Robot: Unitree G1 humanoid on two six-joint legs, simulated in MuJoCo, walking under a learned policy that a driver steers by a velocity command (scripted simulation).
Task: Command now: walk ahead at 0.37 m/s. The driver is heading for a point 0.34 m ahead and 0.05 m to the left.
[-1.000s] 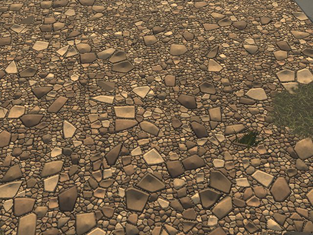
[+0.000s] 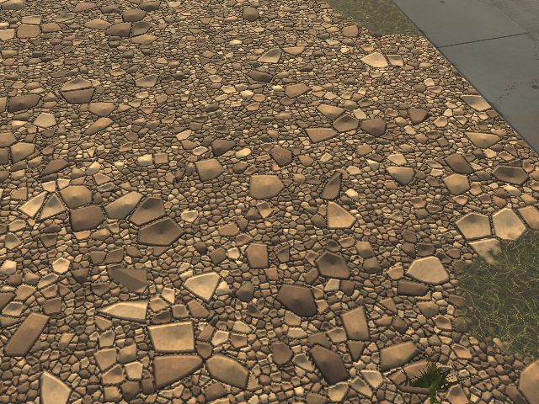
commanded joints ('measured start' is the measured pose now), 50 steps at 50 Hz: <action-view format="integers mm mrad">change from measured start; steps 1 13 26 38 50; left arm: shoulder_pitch -249 304 -22 110 67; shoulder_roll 94 259 124 72 95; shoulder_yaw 21 85 20 -13 -7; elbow -159 -35 56 164 256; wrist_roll -7 8 32 23 14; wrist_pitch -56 -11 -58 7 46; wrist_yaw -17 12 2 25 40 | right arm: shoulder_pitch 166 60 -52 -180 -233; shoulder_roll -159 -60 -38 -70 -73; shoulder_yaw -45 -12 -29 -31 -37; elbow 5 -45 -80 -78 15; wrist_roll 2 -31 -15 -19 -9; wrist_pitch -6 -18 34 49 40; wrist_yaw -4 -10 -23 -18 -15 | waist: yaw -91 208 -8 67 50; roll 149 -137 -52 158 18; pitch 127 -229 20 -93 -41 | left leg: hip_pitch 327 -355 -348 -23 -44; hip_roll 378 55 136 212 93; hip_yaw -400 -35 -56 -224 -81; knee -188 537 325 -100 -12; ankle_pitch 629 146 320 481 644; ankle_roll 238 7 -63 130 67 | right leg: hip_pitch -525 718 147 134 203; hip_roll -29 -269 -200 -51 -74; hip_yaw -27 272 -23 -37 -44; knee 202 -167 -511 -245 -277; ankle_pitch -260 106 653 -19 161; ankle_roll -6 -124 -181 44 43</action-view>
